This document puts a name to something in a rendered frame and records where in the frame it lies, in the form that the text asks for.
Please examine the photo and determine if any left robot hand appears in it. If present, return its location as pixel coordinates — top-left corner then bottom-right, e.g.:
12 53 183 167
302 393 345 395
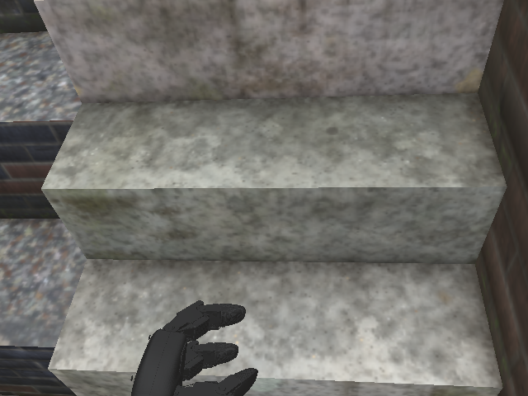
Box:
131 300 258 396

